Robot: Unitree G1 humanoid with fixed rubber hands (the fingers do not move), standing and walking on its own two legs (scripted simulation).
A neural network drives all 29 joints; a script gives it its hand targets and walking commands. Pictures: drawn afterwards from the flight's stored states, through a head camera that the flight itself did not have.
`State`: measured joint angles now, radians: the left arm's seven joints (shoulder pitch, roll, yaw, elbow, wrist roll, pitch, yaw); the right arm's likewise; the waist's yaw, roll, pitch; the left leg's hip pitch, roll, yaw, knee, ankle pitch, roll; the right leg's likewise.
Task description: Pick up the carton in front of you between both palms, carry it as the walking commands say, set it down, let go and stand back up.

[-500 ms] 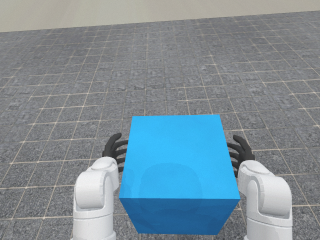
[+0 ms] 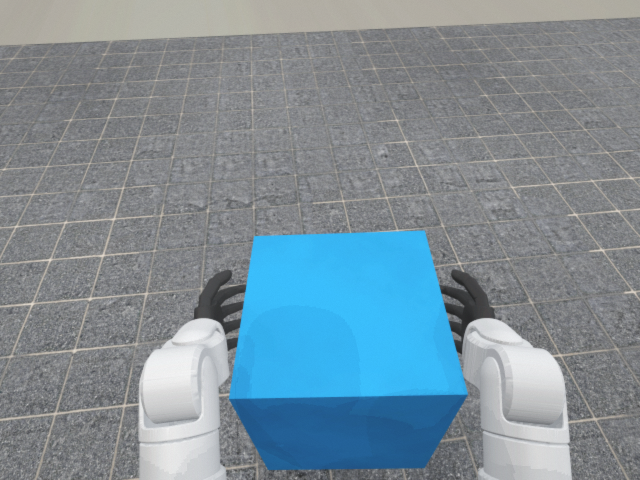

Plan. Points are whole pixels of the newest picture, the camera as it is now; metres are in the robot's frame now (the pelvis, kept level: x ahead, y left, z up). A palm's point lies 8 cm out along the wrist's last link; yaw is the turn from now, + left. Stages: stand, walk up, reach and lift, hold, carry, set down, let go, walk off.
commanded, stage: carry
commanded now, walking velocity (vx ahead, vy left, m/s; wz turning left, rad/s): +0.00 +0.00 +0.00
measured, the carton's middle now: (342, 356) +0.28 +0.00 -0.01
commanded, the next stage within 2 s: none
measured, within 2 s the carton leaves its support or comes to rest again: neither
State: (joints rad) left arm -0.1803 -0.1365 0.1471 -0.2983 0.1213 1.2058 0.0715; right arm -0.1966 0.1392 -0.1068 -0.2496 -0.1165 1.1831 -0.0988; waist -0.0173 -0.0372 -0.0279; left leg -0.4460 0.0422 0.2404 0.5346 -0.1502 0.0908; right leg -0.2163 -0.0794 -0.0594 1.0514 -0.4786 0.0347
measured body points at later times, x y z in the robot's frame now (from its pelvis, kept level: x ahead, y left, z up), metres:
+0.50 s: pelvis +0.20 -0.02 +0.01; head +0.19 -0.03 +0.46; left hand +0.48 +0.14 +0.10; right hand +0.49 -0.16 +0.09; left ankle +0.09 +0.08 -0.72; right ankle +0.23 -0.11 -0.73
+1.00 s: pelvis +0.20 -0.01 +0.00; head +0.18 -0.01 +0.45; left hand +0.47 +0.16 +0.06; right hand +0.49 -0.15 +0.06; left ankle +0.09 +0.08 -0.73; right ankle +0.23 -0.12 -0.73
